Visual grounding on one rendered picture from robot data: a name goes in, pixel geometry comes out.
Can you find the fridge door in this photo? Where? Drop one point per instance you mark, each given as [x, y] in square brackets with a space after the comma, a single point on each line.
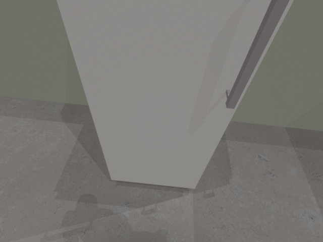
[155, 75]

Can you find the handle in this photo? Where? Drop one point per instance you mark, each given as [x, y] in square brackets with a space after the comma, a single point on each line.
[265, 31]

